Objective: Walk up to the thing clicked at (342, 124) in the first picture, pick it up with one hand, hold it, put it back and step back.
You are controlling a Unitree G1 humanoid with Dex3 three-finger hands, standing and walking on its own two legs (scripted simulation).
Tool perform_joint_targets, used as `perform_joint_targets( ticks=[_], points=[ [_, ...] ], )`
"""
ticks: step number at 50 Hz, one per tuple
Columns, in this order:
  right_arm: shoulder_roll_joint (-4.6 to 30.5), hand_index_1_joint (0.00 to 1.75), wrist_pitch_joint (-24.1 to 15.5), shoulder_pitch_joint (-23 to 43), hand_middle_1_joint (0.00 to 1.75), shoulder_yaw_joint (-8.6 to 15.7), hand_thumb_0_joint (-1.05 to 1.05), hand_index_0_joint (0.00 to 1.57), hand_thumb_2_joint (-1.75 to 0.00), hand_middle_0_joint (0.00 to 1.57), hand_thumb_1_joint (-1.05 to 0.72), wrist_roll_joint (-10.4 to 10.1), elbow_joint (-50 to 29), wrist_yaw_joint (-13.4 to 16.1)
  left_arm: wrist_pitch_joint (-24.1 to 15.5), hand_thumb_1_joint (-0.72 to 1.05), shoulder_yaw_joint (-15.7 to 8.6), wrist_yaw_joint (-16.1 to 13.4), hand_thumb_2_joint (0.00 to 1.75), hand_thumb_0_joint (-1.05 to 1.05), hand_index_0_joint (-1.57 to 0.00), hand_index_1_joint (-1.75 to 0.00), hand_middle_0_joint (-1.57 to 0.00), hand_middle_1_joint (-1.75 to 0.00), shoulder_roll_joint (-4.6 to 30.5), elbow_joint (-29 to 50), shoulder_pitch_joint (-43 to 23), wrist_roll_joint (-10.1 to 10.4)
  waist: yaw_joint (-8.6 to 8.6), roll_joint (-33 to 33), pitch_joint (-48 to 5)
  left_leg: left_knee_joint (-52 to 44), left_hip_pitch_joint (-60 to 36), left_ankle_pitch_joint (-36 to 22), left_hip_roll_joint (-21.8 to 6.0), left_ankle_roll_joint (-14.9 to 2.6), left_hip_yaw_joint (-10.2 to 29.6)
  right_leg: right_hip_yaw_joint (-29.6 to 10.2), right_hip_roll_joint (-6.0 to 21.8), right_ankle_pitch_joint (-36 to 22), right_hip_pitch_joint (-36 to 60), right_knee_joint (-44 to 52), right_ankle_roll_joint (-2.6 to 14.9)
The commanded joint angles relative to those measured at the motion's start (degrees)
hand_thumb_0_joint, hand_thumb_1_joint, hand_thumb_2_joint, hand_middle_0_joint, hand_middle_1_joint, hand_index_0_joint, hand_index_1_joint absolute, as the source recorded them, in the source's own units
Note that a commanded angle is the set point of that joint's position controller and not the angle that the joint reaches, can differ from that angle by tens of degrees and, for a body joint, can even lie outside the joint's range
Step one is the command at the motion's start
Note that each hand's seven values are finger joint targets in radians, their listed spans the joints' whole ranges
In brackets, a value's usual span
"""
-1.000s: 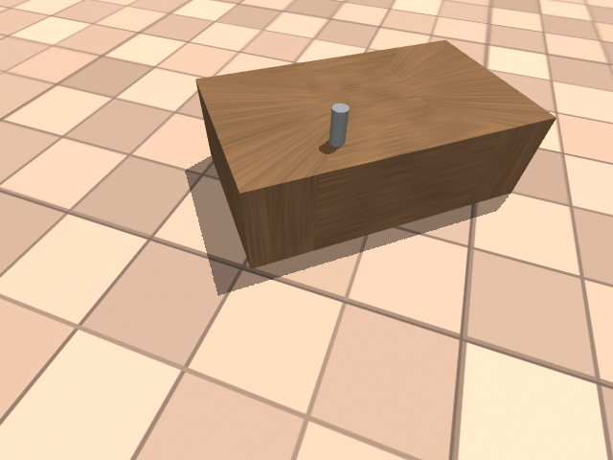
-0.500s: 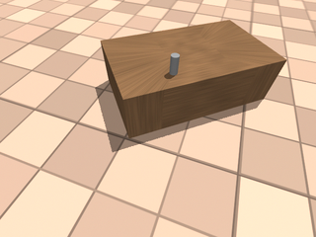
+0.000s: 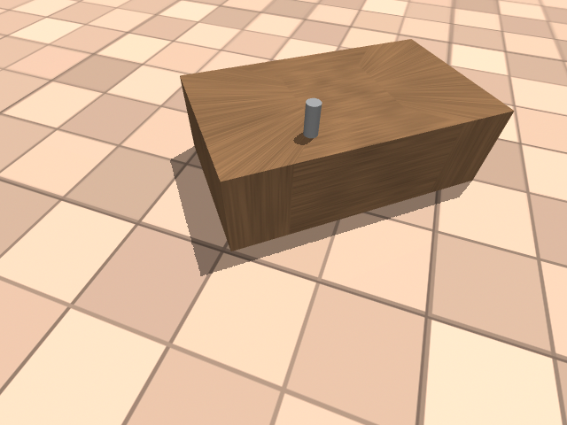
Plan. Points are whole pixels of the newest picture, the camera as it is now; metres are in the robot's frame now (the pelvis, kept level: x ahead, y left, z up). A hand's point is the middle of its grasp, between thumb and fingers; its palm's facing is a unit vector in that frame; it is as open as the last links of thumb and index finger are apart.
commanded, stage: stand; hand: right
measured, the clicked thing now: (312, 118) +1.19 -0.10 -0.29
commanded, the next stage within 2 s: walk up in 0.12 s
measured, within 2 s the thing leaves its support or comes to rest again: neither
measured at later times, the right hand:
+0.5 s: hand out of the picture +0.16 -0.31 -0.16, palm faces -0.15 +0.92 -0.37, open 7.4 cm
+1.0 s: hand (435, 288) +0.39 -0.29 -0.13, palm faces -0.20 +0.89 -0.40, open 7.4 cm
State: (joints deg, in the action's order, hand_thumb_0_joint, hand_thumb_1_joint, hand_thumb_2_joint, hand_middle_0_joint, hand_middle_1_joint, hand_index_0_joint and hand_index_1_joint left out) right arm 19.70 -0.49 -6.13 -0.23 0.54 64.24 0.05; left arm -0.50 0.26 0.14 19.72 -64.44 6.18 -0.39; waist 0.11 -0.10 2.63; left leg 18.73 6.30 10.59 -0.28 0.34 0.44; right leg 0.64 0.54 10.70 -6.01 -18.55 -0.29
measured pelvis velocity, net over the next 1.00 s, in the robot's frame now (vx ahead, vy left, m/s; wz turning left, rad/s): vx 0.26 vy -0.04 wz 0.22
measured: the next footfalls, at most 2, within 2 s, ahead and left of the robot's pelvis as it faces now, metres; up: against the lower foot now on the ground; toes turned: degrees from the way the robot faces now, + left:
left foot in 0.70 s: +0.30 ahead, +0.08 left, +0.00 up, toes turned +15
right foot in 1.16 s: +0.49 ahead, -0.20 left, +0.00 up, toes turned +9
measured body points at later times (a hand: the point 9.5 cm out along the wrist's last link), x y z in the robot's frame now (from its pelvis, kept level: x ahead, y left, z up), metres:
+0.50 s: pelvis +0.08 -0.04 -0.01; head +0.09 -0.05 +0.44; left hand +0.06 +0.29 -0.11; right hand +0.17 -0.36 -0.13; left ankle +0.05 +0.09 -0.68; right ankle +0.01 -0.13 -0.75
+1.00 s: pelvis +0.26 -0.04 -0.01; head +0.26 -0.02 +0.44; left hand +0.25 +0.28 -0.13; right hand +0.40 -0.34 -0.10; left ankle +0.26 +0.07 -0.75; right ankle +0.38 -0.21 -0.70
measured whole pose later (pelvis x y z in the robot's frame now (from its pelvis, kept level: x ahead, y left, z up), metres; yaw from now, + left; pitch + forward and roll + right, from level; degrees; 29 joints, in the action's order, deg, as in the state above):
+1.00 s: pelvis +0.26 -0.04 -0.01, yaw +13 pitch -4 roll +1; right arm 21.3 -4.7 -18.0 3.1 0.4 46.8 -1.5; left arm -0.4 -4.6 4.7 24.5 -47.6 18.1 -1.6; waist -0.3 3.7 4.4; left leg 28.4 10.3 14.0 0.5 -2.2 -2.2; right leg -3.0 7.7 16.9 -27.8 -52.2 0.6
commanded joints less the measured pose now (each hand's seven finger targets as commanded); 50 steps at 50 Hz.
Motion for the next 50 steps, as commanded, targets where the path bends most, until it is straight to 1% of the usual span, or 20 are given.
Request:
perform_joint_targets(
  ticks=[1, 5, 6, 7, 13, 15, 17, 18, 19, 21, 24, 31, 34, 35, 36, 37, 38, 41, 43, 50],
  points=[
    [12.2, 0.30, -1.5, 1.7, 0.30, 2.1, 0.00, 0.20, -0.90, 0.20, -0.90, 0.0, -3.1, 0.6, -1.4, 0.90, -2.4, -0.7, 0.90, 0.00, -0.20, -0.30, -0.20, -0.30, 12.3, 3.5, -1.9, -0.1, -0.20, -0.3, -4.2, -2.6, -0.4, -9.7, -6.9, -1.66, 4.9, -5.4, 7.2, -9.5, 1.6, 2.3, 1.86],
    [12.1, 0.30, -1.5, 1.7, 0.30, 2.0, 0.00, 0.20, -0.90, 0.20, -0.90, -0.2, -3.1, 0.5, -1.3, 0.90, -2.3, -0.7, 0.90, 0.00, -0.20, -0.30, -0.20, -0.30, 12.1, 3.3, -1.5, 0.0, -0.29, 0.4, -3.4, -3.1, -0.5, -8.7, -7.0, -1.57, 5.2, -5.0, 6.8, -7.7, 0.5, 2.8, 1.64],
    [16.4, 0.30, -2.1, -3.9, 0.30, 5.7, 0.00, 0.20, -0.90, 0.20, -0.90, 0.5, -5.9, -0.5, -1.8, 0.90, -6.9, 1.3, 0.90, 0.00, -0.20, -0.30, -0.20, -0.30, 17.5, 7.5, -0.2, -1.5, -0.75, 2.9, -6.8, -0.4, 3.6, 19.5, -4.8, -6.07, 9.0, -0.5, 2.9, 20.4, 3.3, -3.8, 2.83],
    [17.4, 0.30, -2.3, -4.6, 0.30, 6.3, 0.00, 0.20, -0.90, 0.20, -0.90, 1.1, -5.8, -0.9, -1.6, 0.90, -7.1, 1.9, 0.90, 0.00, -0.20, -0.30, -0.20, -0.30, 16.6, 8.0, -0.9, -2.2, -0.71, -0.2, -2.4, -1.7, 8.8, 27.5, -7.0, -7.24, 13.3, -1.9, 3.4, 25.1, -1.0, -7.7, 3.55],
    [19.1, 0.30, -3.6, -6.2, 0.30, 8.6, 0.00, 0.20, -0.90, 0.20, -0.90, 1.8, -10.6, -1.0, -1.7, 0.90, -7.9, 3.6, 0.90, 0.00, -0.20, -0.30, -0.20, -0.30, 12.8, 13.9, -2.0, -1.7, -0.03, -8.5, 2.1, -6.8, 0.6, 23.4, -15.8, -13.73, 27.9, -3.7, 3.0, 17.2, -20.1, -18.8, 3.22],
    [19.4, 0.30, -3.3, -4.0, 0.30, 9.1, 0.00, 0.20, -0.90, 0.20, -0.90, 1.8, -12.8, -1.2, -2.1, 0.90, -8.4, 3.7, 0.90, 0.00, -0.20, -0.30, -0.20, -0.30, 12.9, 14.5, 1.2, -1.7, -2.18, -10.9, -0.3, -4.3, 2.1, 21.4, -15.4, -13.16, 25.3, -5.5, 4.4, 17.1, -14.5, -12.7, 4.26],
    [13.8, 0.30, -2.7, 1.7, 0.30, 7.4, 0.00, 0.20, -0.90, 0.20, -0.90, 0.9, -15.7, -1.7, -3.3, 0.90, -9.8, 2.9, 0.90, 0.00, -0.20, -0.30, -0.20, -0.30, 15.2, 10.4, 14.3, -2.5, -9.84, -1.2, -4.6, 14.4, 18.5, 13.3, -4.1, -6.66, 10.0, -6.3, 3.6, 13.3, 11.6, 1.8, 4.83],
    [7.3, 0.30, -2.8, 1.8, 0.30, 5.5, 0.00, 0.20, -0.90, 0.20, -0.90, 0.5, -17.4, -1.3, -3.7, 0.90, -11.4, 2.2, 0.90, 0.00, -0.20, -0.30, -0.20, -0.30, 21.4, 9.2, 20.0, -3.3, -12.38, 17.6, -2.5, 33.6, 36.0, 19.7, 6.4, -3.69, 2.3, -25.5, 15.0, 21.0, 20.7, 8.2, 4.52],
    [10.4, 0.30, -2.6, 0.2, 0.30, 6.2, 0.00, 0.20, -0.90, 0.20, -0.90, 0.7, -17.2, -0.5, -3.9, 0.90, -11.1, 2.0, 0.90, 0.00, -0.20, -0.30, -0.20, -0.30, 22.5, 12.1, 14.3, -3.3, -9.27, 8.9, 1.1, 39.1, 41.5, 18.1, 3.4, -2.08, 3.7, -32.1, 23.2, 19.1, 18.8, 10.5, 7.54],
    [14.2, 0.30, -3.2, -5.0, 0.30, 6.5, 0.00, 0.20, -0.90, 0.20, -0.90, 0.7, -14.9, -0.6, -3.9, 0.90, -9.9, 2.0, 0.90, 0.00, -0.20, -0.30, -0.20, -0.30, 19.1, 15.3, 8.5, -1.7, -4.03, 2.6, 4.7, 41.1, 37.7, 13.5, -2.1, -2.70, 5.4, -23.4, 21.7, 1.8, 13.3, 8.0, 9.73],
    [12.0, 0.30, -3.0, -7.5, 0.30, 6.2, 0.00, 0.20, -0.90, 0.20, -0.90, 0.5, -14.5, -1.8, -4.4, 0.90, -8.0, 1.2, 0.90, 0.00, -0.20, -0.30, -0.20, -0.30, 14.5, 15.1, 10.1, -0.8, -2.17, 6.7, 4.7, 38.8, 30.4, 6.3, -1.1, -3.12, 3.2, -5.5, 11.7, -29.0, 11.8, 2.5, 2.07],
    [11.4, 0.30, -2.2, -1.8, 0.30, 6.5, 0.00, 0.20, -0.90, 0.20, -0.90, 0.0, -19.6, -3.1, -3.4, 0.90, -7.8, 1.6, 0.90, 0.00, -0.20, -0.30, -0.20, -0.30, 16.2, 19.1, 11.6, -1.2, -3.84, 8.3, 4.2, 15.8, 15.7, -2.6, 0.0, -1.76, -6.8, 3.5, 8.1, -23.3, 3.7, 1.2, 4.70],
    [12.9, 0.30, -2.7, -13.2, 0.30, 8.1, 0.00, 0.20, -0.90, 0.20, -0.90, 1.1, -17.1, -1.8, -2.7, 0.90, -7.5, 1.0, 0.90, 0.00, -0.20, -0.30, -0.20, -0.30, 16.2, 20.5, 11.7, -0.3, 1.36, 3.7, -3.8, 11.9, -0.1, -5.9, 1.5, -4.49, -6.4, 4.0, 9.8, -29.9, 1.5, -15.4, 5.96],
    [15.3, 0.30, -2.9, -18.6, 0.30, 9.3, 0.00, 0.20, -0.90, 0.20, -0.90, 1.8, -16.0, -1.2, -2.4, 0.90, -6.8, 0.9, 0.90, 0.00, -0.20, -0.30, -0.20, -0.30, 14.4, 21.1, 13.7, -0.2, 3.91, -1.2, -7.9, 11.4, -10.7, -3.6, 0.5, -7.16, -3.3, 5.1, 7.9, -25.4, -5.3, -27.1, 5.03],
    [19.4, 0.30, -2.9, -23.4, 0.30, 10.8, 0.00, 0.20, -0.90, 0.20, -0.90, 2.6, -16.2, -0.6, -2.2, 0.90, -6.3, 0.8, 0.90, 0.00, -0.20, -0.30, -0.20, -0.30, 12.1, 21.4, 16.7, 0.3, 6.57, -9.5, -11.0, 8.7, -18.9, 5.3, -7.8, -12.00, 10.1, 6.4, 2.8, -8.2, -16.2, -42.8, 2.92],
    [22.9, 0.30, -3.1, -23.8, 0.30, 11.4, 0.00, 0.20, -0.90, 0.20, -0.90, 2.2, -18.0, 0.2, -1.9, 0.90, -6.5, 1.0, 0.90, 0.00, -0.20, -0.30, -0.20, -0.30, 11.0, 22.1, 19.2, 0.3, 5.74, -14.3, -14.8, 4.1, -26.4, 11.2, -22.6, -18.89, 39.1, 3.3, -4.8, 23.9, -30.0, -54.2, 1.35],
    [23.4, 0.30, -3.4, -21.3, 0.30, 12.0, 0.00, 0.20, -0.90, 0.20, -0.90, -0.5, -19.0, 0.5, -1.3, 0.90, -7.9, 0.7, 0.90, 0.00, -0.20, -0.30, -0.20, -0.30, 18.6, 21.5, 17.5, 0.2, 5.41, -7.1, -15.1, -3.6, -20.4, 22.1, -26.7, -21.48, 47.7, -6.4, 0.3, 22.5, -29.1, -58.2, 3.03],
    [18.3, 0.30, -3.9, -10.8, 0.30, 8.8, 0.00, 0.20, -0.90, 0.20, -0.90, -1.3, -21.5, 0.6, -1.4, 0.90, -7.6, 2.1, 0.90, 0.00, -0.20, -0.30, -0.20, -0.30, 17.0, 19.9, 15.2, -0.4, 0.82, -0.7, 0.3, -5.7, 1.5, 14.6, -17.6, -12.87, 24.2, -7.4, 4.7, 11.7, -25.0, -52.5, 3.29],
    [17.0, 0.30, -5.0, -10.4, 0.30, 8.1, 0.00, 0.20, -0.90, 0.20, -0.90, -1.4, -21.3, 0.1, -0.9, 0.90, -7.6, 2.7, 0.90, 0.00, -0.20, -0.30, -0.20, -0.30, 15.4, 18.8, 18.6, -0.7, -1.13, -2.3, 3.7, -6.0, 9.7, 9.2, -14.5, -12.08, 15.3, -5.0, 5.8, 9.3, -20.6, -48.0, 2.14],
    [19.4, 0.30, -6.6, -10.1, 0.30, 9.0, 0.00, 0.20, -0.90, 0.20, -0.90, 0.1, -22.1, -1.3, -1.0, 0.90, -8.1, 5.3, 0.90, 0.00, -0.20, -0.30, -0.20, -0.30, 13.8, 20.5, 13.1, -1.6, -0.26, -10.5, 5.4, -7.0, 15.6, 19.5, -10.8, -11.94, 7.8, -0.6, 7.3, 2.4, -17.6, -24.5, 0.08]
  ],
)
